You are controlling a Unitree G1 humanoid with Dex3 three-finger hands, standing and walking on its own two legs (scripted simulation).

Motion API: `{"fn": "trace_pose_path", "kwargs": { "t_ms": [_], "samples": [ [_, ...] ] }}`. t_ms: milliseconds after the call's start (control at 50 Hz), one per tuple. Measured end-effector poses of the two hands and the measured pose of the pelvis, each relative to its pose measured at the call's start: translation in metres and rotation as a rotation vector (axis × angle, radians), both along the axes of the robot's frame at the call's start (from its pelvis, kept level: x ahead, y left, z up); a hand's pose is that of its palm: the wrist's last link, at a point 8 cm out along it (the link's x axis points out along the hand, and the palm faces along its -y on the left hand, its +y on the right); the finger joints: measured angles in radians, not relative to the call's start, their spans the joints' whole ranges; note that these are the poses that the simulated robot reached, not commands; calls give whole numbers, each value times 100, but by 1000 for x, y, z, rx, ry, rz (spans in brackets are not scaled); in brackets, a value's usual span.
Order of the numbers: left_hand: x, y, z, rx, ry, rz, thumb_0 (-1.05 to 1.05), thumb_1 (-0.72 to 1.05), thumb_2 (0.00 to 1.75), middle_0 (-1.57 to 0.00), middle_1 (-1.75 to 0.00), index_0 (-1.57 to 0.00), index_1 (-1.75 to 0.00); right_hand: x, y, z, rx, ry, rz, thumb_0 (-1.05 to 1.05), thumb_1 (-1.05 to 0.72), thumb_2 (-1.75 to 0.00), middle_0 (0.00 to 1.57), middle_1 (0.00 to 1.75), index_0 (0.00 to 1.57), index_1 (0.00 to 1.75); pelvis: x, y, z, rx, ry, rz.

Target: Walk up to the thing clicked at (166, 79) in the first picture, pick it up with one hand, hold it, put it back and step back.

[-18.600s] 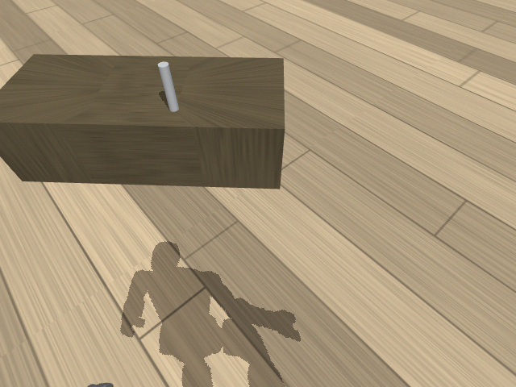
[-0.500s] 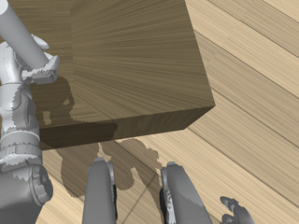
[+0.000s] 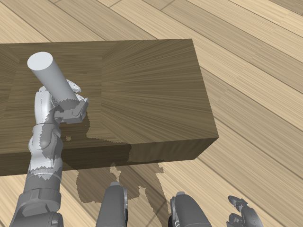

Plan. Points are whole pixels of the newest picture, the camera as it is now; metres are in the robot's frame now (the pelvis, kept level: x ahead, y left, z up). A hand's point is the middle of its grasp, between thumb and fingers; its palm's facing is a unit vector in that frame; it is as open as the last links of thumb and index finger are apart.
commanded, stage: lift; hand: left
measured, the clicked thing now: (63, 93) +0.40 +0.21 +0.08
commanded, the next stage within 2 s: hold in 0.98 s
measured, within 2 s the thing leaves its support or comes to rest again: neither
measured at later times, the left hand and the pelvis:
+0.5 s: hand (69, 104) +0.37 +0.19 +0.09, palm faces +0.12 -0.99 -0.01, open 6.2 cm; pelvis +0.02 +0.00 +0.04, yaw +1 degrees
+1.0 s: hand (71, 100) +0.36 +0.18 +0.11, palm faces +0.11 -0.99 +0.00, open 6.2 cm; pelvis +0.03 -0.01 +0.06, yaw +2 degrees
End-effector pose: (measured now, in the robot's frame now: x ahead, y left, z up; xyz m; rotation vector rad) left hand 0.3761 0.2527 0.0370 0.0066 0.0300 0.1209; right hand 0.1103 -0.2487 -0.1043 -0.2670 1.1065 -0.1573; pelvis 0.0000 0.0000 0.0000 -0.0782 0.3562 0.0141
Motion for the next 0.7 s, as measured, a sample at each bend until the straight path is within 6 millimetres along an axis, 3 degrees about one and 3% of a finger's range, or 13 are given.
{"fn": "trace_pose_path", "kwargs": {
  "t_ms": [260, 700],
  "samples": [
    [-21, -6, 33, 7, -7, -7, -1, 1, 111, -93, -122, -97, -123, 22, 8, 33, 16, -76, 25, 1, -90, -89, 20, 30, 20, 30, 7, 1, 29, 15, -74, 12],
    [-33, -17, 63, -2, -21, -7, -1, 2, 111, -92, -123, -96, -124, 42, 7, 56, 43, -110, 31, 1, -91, -89, 20, 30, 20, 30, 25, -2, 54, 38, -141, 13]
  ]
}}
